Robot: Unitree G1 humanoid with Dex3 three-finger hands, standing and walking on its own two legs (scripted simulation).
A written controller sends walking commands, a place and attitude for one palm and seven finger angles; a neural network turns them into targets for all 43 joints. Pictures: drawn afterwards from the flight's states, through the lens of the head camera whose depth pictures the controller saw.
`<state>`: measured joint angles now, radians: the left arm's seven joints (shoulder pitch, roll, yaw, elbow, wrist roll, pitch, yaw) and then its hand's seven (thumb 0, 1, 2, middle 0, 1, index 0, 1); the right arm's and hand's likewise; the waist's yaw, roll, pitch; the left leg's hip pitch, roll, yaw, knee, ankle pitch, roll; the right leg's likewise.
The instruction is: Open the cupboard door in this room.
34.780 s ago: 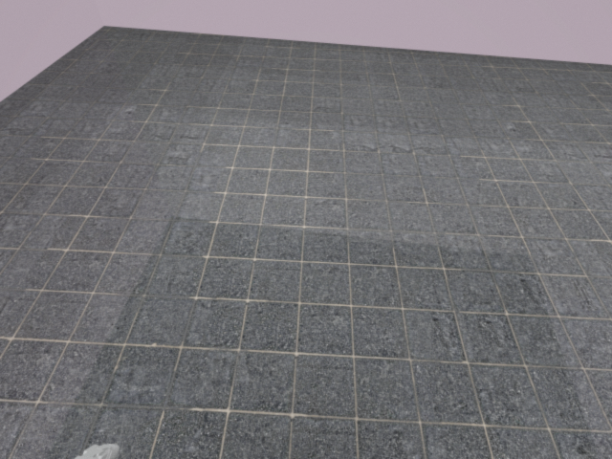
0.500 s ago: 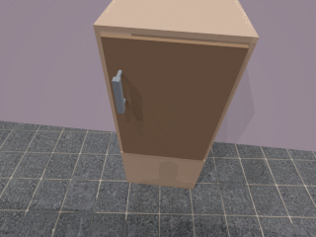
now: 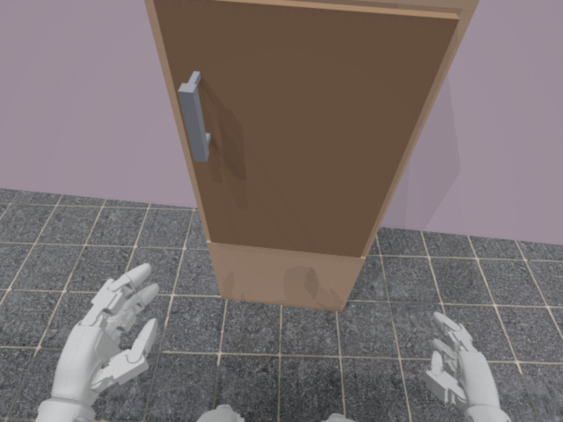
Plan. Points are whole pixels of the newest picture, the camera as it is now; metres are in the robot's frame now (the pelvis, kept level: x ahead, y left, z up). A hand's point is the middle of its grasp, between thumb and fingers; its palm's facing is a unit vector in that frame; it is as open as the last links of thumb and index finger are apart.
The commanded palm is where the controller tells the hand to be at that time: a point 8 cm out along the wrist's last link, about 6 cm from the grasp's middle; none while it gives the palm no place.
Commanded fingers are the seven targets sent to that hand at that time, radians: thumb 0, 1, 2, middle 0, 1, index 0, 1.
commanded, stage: raise the hand with hooked fingers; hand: left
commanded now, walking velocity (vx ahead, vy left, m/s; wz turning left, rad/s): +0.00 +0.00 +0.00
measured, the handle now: (198, 118) +0.55 +0.17 +0.12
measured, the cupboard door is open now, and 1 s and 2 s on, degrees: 0 0 0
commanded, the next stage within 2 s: move the hooked fingers beside the handle in 1.76 s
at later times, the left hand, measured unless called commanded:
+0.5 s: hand (99, 320) +0.23 +0.23 +0.07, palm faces -0.02 -1.00 -0.06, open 11.1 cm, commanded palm +0.20 +0.29 +0.07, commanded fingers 0.00 -0.10 0.47 -0.27 -0.94 -0.27 -0.94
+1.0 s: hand (44, 274) +0.26 +0.29 +0.11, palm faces +0.00 -1.00 -0.04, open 13.7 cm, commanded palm +0.23 +0.34 +0.12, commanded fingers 0.00 -0.50 0.30 -0.30 -1.20 -0.30 -1.20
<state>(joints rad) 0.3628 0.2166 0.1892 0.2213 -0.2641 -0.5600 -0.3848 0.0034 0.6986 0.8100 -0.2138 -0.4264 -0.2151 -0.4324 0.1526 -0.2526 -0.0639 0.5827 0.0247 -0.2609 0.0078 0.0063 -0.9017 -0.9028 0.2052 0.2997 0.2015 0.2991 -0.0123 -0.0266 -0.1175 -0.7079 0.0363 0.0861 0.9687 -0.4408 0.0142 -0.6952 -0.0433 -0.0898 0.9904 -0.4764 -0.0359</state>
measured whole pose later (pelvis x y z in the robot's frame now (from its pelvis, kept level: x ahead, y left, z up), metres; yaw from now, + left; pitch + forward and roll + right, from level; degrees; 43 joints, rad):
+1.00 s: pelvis +0.00 +0.03 +0.03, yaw +1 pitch +4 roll -2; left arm 0.06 0.40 0.37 0.26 -0.35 -0.19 -0.49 -0.01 -0.44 0.33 -0.30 -1.15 -0.30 -1.16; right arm 0.25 -0.26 0.06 0.56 0.05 -0.25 -0.08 0.01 -0.90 -0.90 0.21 0.30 0.20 0.30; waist 0.01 0.02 -0.06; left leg -0.51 0.02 0.06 0.80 -0.37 0.05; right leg -0.44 -0.03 -0.12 0.74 -0.37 0.00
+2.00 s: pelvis +0.00 +0.01 +0.04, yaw +1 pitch +4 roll -1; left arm -0.17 0.46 0.43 0.53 -0.34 -0.16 -0.55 -0.01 -0.50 0.30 -0.30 -1.20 -0.30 -1.20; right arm 0.27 -0.29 0.06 0.60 0.06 -0.21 -0.11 0.01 -0.90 -0.90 0.21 0.30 0.20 0.30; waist 0.00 0.03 -0.03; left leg -0.44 0.03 0.05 0.70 -0.32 0.02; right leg -0.39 -0.02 -0.12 0.66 -0.34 -0.02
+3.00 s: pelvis +0.01 +0.02 +0.03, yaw -1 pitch +10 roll -1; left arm -0.63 0.49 0.37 0.96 -0.22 -0.28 -0.44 -0.01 -0.50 0.30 -0.30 -1.19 -0.30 -1.20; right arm 0.35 -0.29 0.04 0.63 0.05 -0.05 -0.07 0.00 -0.90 -0.90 0.21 0.30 0.20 0.30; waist -0.08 0.01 -0.06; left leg -0.57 0.04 0.08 0.75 -0.35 0.04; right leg -0.54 -0.02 -0.09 0.71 -0.35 -0.01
